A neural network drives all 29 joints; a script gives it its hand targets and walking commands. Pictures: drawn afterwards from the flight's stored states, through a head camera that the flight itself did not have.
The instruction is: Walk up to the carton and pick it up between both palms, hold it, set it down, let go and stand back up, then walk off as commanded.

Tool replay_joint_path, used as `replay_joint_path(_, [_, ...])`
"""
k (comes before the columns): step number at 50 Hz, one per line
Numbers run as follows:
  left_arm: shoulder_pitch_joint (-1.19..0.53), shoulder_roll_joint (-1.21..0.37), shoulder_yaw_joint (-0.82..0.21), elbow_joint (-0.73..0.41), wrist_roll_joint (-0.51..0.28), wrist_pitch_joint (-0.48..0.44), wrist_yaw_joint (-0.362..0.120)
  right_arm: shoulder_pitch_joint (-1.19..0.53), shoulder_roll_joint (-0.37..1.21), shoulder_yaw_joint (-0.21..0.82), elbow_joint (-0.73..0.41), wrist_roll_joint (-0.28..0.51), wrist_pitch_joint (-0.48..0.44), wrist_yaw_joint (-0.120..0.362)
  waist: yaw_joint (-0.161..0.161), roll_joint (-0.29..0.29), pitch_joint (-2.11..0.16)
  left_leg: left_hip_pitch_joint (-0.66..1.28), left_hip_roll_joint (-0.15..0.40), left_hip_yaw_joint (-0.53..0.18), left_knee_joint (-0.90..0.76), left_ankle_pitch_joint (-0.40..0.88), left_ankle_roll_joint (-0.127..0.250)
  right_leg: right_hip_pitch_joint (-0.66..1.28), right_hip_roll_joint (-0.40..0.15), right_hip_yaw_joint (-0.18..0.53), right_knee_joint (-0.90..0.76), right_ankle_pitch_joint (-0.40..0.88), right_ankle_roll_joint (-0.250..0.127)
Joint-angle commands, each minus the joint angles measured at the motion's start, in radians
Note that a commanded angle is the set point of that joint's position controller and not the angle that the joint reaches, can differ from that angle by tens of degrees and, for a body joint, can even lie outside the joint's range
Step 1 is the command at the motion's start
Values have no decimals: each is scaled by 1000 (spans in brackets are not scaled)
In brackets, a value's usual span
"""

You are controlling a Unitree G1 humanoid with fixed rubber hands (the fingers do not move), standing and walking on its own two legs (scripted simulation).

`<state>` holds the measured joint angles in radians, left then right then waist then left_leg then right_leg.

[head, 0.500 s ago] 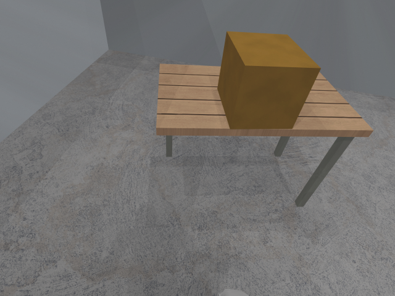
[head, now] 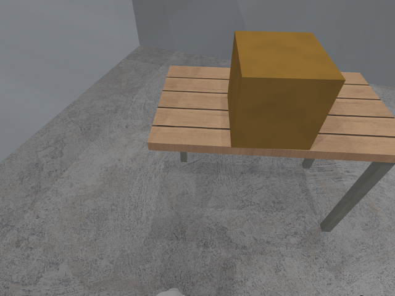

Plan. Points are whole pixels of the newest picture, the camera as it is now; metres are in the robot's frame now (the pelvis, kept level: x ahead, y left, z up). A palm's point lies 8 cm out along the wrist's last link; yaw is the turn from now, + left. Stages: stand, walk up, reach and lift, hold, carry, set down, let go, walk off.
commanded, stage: walk up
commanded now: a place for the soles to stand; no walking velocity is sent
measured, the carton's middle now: (271, 89) +0.74 -0.18 +0.03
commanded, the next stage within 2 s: none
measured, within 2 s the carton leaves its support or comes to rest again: neither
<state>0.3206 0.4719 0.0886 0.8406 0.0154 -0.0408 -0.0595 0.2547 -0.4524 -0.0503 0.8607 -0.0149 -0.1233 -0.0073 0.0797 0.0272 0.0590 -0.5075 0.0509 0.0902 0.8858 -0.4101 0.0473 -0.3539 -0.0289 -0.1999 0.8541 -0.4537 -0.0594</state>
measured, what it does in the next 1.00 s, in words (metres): walks ahead: right foot, then left foot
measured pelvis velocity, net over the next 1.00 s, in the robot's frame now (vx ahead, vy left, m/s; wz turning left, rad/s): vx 0.17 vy -0.12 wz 0.09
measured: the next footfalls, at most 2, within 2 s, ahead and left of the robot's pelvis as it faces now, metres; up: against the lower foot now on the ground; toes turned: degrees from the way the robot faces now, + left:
right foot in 0.36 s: +0.25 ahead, -0.25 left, +0.00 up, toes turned -6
left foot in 0.80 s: +0.24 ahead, +0.02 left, +0.00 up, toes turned +6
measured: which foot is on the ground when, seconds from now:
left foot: down 0.00-0.40, up 0.42-0.78, down 0.80-1.00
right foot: down 0.00-0.04, up 0.06-0.34, down 0.36-1.00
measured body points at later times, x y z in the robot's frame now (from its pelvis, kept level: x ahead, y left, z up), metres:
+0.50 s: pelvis +0.12 -0.13 -0.01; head +0.14 -0.13 +0.44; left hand +0.26 +0.21 -0.09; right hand +0.16 -0.50 -0.10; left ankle +0.11 +0.03 -0.65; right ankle +0.21 -0.24 -0.69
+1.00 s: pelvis +0.17 -0.12 -0.01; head +0.19 -0.12 +0.44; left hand +0.22 +0.23 -0.10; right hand +0.36 -0.42 -0.10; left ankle +0.20 +0.01 -0.69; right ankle +0.21 -0.24 -0.69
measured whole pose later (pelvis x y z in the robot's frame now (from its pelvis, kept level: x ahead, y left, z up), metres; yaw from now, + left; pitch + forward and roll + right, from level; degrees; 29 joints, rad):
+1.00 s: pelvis +0.17 -0.12 -0.01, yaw +5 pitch -2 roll -1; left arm 0.20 0.42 0.03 0.93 0.01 -0.09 0.04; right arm 0.10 -0.45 -0.05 0.85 0.00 -0.01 0.00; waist 0.04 0.05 0.07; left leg -0.47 0.04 -0.01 0.94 -0.44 -0.01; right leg -0.43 -0.11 -0.16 0.92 -0.44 0.01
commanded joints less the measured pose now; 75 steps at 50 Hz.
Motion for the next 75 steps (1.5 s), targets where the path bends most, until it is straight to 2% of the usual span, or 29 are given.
replay_joint_path(1, [-137,84,-8,-151,-1,0,6,331,-408,-142,-3,-20,-25,-46,-224,241,-99,659,366,-842,-617,-315,137,-644,39,121,362,-48,7])
replay_joint_path(2, [-145,239,26,-133,3,17,19,231,-430,-143,-31,9,-12,-48,-205,76,-93,564,443,-950,-651,-463,217,-576,-23,265,411,-94,22])
replay_joint_path(3, [-123,270,29,-127,13,14,17,153,-401,-139,-51,12,-12,-51,-170,37,-46,524,464,-959,-629,-376,266,-560,-63,296,401,-75,34])
replay_joint_path(5, [-107,251,37,-94,18,11,20,122,-316,-106,-66,10,-16,-55,-119,-96,20,459,400,-687,-537,-54,216,-555,-82,325,378,-4,40])
replay_joint_path(7, [-71,227,40,-72,20,12,18,121,-300,-101,-54,15,-21,-47,-101,-12,61,388,356,-547,-509,100,196,-496,-106,308,330,34,52])
replay_joint_path(11, [-98,208,44,-88,1,12,-14,61,-331,-106,-69,0,-28,-30,-87,149,79,173,308,-365,-536,-22,218,-312,-124,239,170,60,46])
replay_joint_path(16, [-13,208,72,-47,-3,-1,-26,-52,-317,-90,-88,-12,-2,-7,-5,211,37,-193,216,-181,-403,-290,125,167,-41,137,-53,109,10])
replay_joint_path(17, [85,242,87,2,-7,-14,-10,-29,-250,-67,-90,-19,15,-5,26,112,-26,-250,141,-118,-175,-258,91,300,-2,162,-69,94,15])
replay_joint_path(18, [170,286,104,24,-2,-22,11,1,-170,-42,-95,-19,27,0,78,-140,-60,-315,43,-4,156,-185,51,365,-51,279,-218,-78,17])
replay_joint_path(19, [170,385,120,-9,8,-33,33,39,-116,-21,-120,-9,27,-2,71,-351,-77,-386,-58,15,418,-150,-11,277,-307,798,-527,-414,-79])
replay_joint_path(20, [67,397,113,-39,1,-33,33,42,-219,-45,-91,2,43,-9,48,-211,-85,-334,-24,-129,462,-132,-12,168,-431,1092,-682,-605,-185])
replay_joint_path(21, [1,381,102,-51,-5,-29,35,11,-296,-68,-71,-7,47,-8,23,-119,-29,-319,20,-157,469,-143,0,109,-445,1077,-664,-633,-223])
replay_joint_path(23, [-42,326,87,-50,-8,-41,50,71,-285,-72,-38,2,43,-8,-25,-45,-5,-333,60,-171,438,-51,-10,148,-373,821,-522,-297,-177])
replay_joint_path(30, [-57,284,52,-36,-8,-73,96,63,-222,-74,-54,-16,98,6,-53,-192,-49,-106,86,-201,225,-39,-29,5,-352,507,-368,277,-184])
replay_joint_path(34, [-36,285,42,-34,-13,-75,122,3,-227,-84,-94,-18,120,15,-55,-199,-72,-95,63,-182,227,-56,-17,30,-411,496,-316,539,-215])
replay_joint_path(39, [-131,263,20,-42,-12,-64,119,26,-214,-87,-77,-4,101,20,-131,-200,-129,179,-9,-128,-104,28,23,-103,-315,332,-162,464,-120])
replay_joint_path(40, [-130,227,4,-39,-11,-59,111,43,-234,-89,-64,-1,88,11,-137,-108,-155,280,19,-195,-206,190,39,-163,-243,226,-49,410,-48])
replay_joint_path(41, [-131,178,-14,-46,-20,-59,107,17,-279,-96,-73,-3,79,0,-129,59,-193,309,145,-466,-271,281,105,-228,-144,134,111,315,33])
replay_joint_path(42, [-129,191,-9,-15,-30,-55,114,-54,-299,-94,-81,14,83,-2,-113,69,-202,258,207,-603,-292,216,198,-198,-65,113,83,104,49])
replay_joint_path(43, [-110,226,-2,13,-23,-53,117,-101,-287,-94,-78,22,94,0,-87,62,-164,143,212,-587,-280,136,220,-86,-57,143,29,-11,36])
replay_joint_path(45, [-66,229,-2,46,-15,-62,110,-149,-225,-61,-87,26,104,2,-56,-37,-154,57,125,-371,-188,235,127,15,-88,202,-123,107,18])
replay_joint_path(48, [-110,280,17,54,-5,-66,105,-132,-204,-56,-40,15,101,4,-58,-96,-111,13,22,-168,-61,207,12,39,-277,415,-275,69,-94])
replay_joint_path(52, [-184,222,-16,67,-6,-63,101,-154,-194,-54,-8,10,89,14,-89,0,-69,121,61,-260,-225,209,55,-73,-169,248,-201,167,-32])
replay_joint_path(56, [-194,166,-28,94,-12,-43,93,-198,-220,-48,6,4,91,16,-65,136,-7,26,162,-478,-452,-39,131,-49,-35,139,-96,-29,23])
replay_joint_path(60, [-170,191,-17,126,0,-53,85,-255,-180,-32,10,6,97,18,-30,51,-8,-49,86,-308,-383,-29,43,85,-99,250,-286,29,-11])
replay_joint_path(63, [-209,233,-12,133,2,-55,88,-206,-170,-37,45,1,96,21,-67,-2,-63,45,35,-215,-298,49,6,78,-197,359,-361,11,-52])
replay_joint_path(67, [-236,178,-28,139,-9,-52,85,-215,-182,-37,56,4,86,22,-66,49,-150,182,82,-272,-379,229,43,107,-100,177,-265,263,12])
replay_joint_path(71, [-244,178,-24,154,-5,-48,87,-202,-157,-28,63,10,96,18,-72,-65,-144,171,60,-218,-349,297,29,161,-137,212,-309,311,6])
replay_joint_path(75, [-260,157,-38,165,-9,-34,87,-225,-171,-31,83,6,100,17,-72,24,-105,191,87,-254,-425,238,39,116,-114,187,-316,256,15])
